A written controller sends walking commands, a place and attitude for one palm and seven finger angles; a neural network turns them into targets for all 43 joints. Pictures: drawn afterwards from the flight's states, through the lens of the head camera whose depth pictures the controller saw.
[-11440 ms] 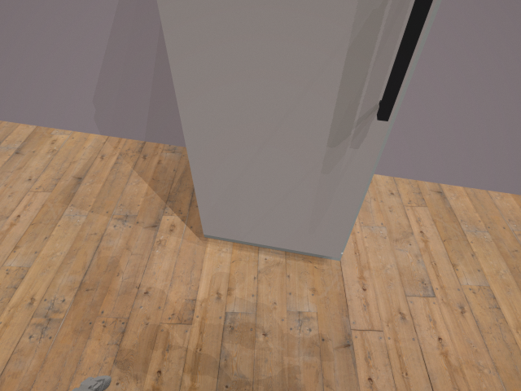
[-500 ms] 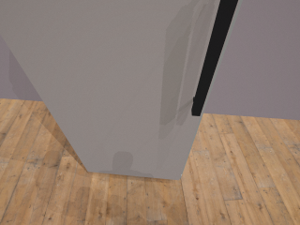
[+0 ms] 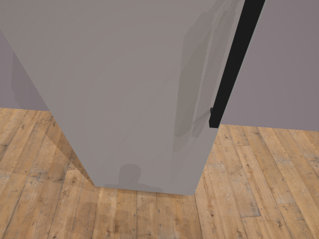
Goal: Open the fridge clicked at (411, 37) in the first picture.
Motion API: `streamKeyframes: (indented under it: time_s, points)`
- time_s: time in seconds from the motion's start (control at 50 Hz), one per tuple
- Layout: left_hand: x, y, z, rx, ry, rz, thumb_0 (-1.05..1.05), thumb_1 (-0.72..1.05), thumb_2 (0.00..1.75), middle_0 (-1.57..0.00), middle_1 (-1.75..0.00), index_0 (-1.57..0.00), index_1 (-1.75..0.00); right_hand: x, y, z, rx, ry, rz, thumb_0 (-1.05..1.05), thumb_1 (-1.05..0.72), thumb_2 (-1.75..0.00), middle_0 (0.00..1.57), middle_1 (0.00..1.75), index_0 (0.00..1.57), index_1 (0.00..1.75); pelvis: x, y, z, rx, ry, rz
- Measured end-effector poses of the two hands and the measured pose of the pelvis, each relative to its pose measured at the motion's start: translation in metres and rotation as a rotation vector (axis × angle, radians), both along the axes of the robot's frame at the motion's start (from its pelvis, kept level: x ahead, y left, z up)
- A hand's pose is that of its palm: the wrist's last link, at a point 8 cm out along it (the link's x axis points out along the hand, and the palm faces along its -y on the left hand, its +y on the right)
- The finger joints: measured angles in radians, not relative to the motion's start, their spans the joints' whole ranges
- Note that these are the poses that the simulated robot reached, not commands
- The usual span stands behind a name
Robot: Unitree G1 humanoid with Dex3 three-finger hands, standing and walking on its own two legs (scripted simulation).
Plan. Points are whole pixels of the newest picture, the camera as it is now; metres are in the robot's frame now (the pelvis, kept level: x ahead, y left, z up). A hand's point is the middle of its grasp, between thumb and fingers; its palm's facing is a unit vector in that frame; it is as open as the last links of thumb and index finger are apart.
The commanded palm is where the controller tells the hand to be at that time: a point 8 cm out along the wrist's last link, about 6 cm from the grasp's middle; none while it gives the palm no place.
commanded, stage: look again from close up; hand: right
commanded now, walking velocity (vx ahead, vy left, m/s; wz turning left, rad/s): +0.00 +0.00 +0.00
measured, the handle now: (230, 62) +0.45 -0.14 +0.23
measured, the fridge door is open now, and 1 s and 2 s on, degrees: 0 0 0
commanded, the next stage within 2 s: raise the hand to about handle height in 0.26 s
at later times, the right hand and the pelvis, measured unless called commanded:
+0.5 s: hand out of the picture +0.14 -0.20 -0.08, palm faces +0.25 +0.95 -0.21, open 7.5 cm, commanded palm +0.10 -0.25 -0.05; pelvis -0.01 +0.01 -0.01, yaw -2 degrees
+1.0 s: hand (273, 230) +0.16 -0.22 +0.04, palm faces +0.12 +0.99 -0.08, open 9.9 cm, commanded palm +0.13 -0.27 +0.05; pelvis -0.05 +0.03 -0.06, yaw -5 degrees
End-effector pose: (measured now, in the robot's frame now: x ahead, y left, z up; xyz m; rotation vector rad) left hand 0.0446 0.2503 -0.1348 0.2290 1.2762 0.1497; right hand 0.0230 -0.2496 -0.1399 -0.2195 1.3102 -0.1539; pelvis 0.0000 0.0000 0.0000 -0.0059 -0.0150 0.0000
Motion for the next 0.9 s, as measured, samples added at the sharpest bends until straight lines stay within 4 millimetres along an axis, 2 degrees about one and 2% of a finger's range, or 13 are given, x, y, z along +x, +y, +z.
streamKeyframes:
  time_s: [0.38, 0.4, 0.42, 0.54, 0.58, 0.62, 0.68, 0.76, 0.8, 0.86, 0.9]
  points:
    - [-0.003, 0.005, -0.002, -0.013, 0.016, -0.006, 0.0, 0.9, 0.89, -0.2, -0.3, -0.2, -0.3, -0.016, 0.014, 0.0, 0.005, 0.032, -0.01, 0.0, -0.91, -0.9, 0.2, 0.3, 0.2, 0.3, 0.0, 0.01, 0.001, -0.001, -0.003, -0.006]
    - [-0.001, 0.006, 0.0, -0.01, -0.016, -0.004, 0.01, 0.9, 0.89, -0.2, -0.3, -0.2, -0.3, -0.007, 0.013, 0.006, 0.013, -0.022, -0.059, 0.0, -0.91, -0.9, 0.2, 0.3, 0.2, 0.3, -0.001, 0.011, 0.0, 0.001, 0.003, -0.015]
    - [0.004, 0.006, 0.003, -0.001, -0.076, -0.012, 0.01, 0.9, 0.89, -0.2, -0.3, -0.2, -0.3, 0.01, 0.011, 0.018, 0.007, -0.145, -0.092, 0.01, -0.9, -0.9, 0.2, 0.3, 0.2, 0.3, -0.002, 0.011, -0.001, -0.003, 0.009, -0.016]
    - [0.046, 0.009, 0.021, 0.002, -0.432, -0.047, 0.01, 0.9, 0.89, -0.2, -0.3, -0.2, -0.3, 0.121, 0.008, 0.125, -0.041, -0.884, -0.061, 0.01, -0.85, -0.87, 0.21, 0.34, 0.2, 0.34, -0.015, 0.018, -0.011, -0.009, 0.038, -0.047]
    - [0.062, 0.012, 0.027, 0.002, -0.535, -0.059, 0.01, 0.9, 0.89, -0.2, -0.3, -0.2, -0.3, 0.144, 0.009, 0.156, -0.021, -1.102, -0.003, 0.01, -0.82, -0.86, 0.21, 0.36, 0.2, 0.36, -0.02, 0.021, -0.018, -0.007, 0.067, -0.041]
    - [0.077, 0.016, 0.032, 0.0, -0.627, -0.075, 0.01, 0.9, 0.89, -0.2, -0.3, -0.2, -0.3, 0.152, 0.01, 0.171, 0.02, -1.269, 0.055, 0.01, -0.79, -0.84, 0.21, 0.38, 0.2, 0.38, -0.025, 0.025, -0.028, -0.008, 0.098, -0.031]
    - [0.095, 0.023, 0.035, 0.007, -0.732, -0.113, 0.01, 0.9, 0.89, -0.2, -0.3, -0.2, -0.3, 0.142, 0.009, 0.163, 0.101, -1.371, 0.142, 0.0, -0.73, -0.82, 0.21, 0.42, 0.21, 0.42, -0.033, 0.03, -0.046, -0.01, 0.133, -0.024]
    - [0.112, 0.027, 0.04, 0.027, -0.807, -0.152, 0.01, 0.9, 0.89, -0.2, -0.3, -0.2, -0.3, 0.103, 0.0, 0.131, 0.176, -1.222, 0.119, 0.0, -0.64, -0.78, 0.22, 0.48, 0.22, 0.47, -0.037, 0.031, -0.059, -0.005, 0.13, -0.033]
    - [0.116, 0.025, 0.041, 0.038, -0.819, -0.174, 0.01, 0.9, 0.89, -0.2, -0.3, -0.2, -0.3, 0.084, -0.009, 0.123, 0.159, -1.168, 0.053, 0.0, -0.59, -0.76, 0.23, 0.51, 0.22, 0.5, -0.037, 0.031, -0.061, 0.004, 0.122, -0.043]
    - [0.119, 0.016, 0.038, 0.046, -0.809, -0.211, 0.01, 0.9, 0.89, -0.2, -0.3, -0.2, -0.3, 0.068, -0.023, 0.129, 0.074, -1.201, -0.025, 0.01, -0.52, -0.73, 0.23, 0.55, 0.23, 0.55, -0.04, 0.03, -0.062, 0.025, 0.106, -0.062]
    - [0.118, 0.008, 0.033, 0.041, -0.789, -0.238, 0.01, 0.9, 0.89, -0.2, -0.3, -0.2, -0.3, 0.071, -0.027, 0.142, 0.028, -1.277, -0.028, 0.01, -0.47, -0.71, 0.23, 0.58, 0.23, 0.58, -0.043, 0.029, -0.062, 0.039, 0.098, -0.073]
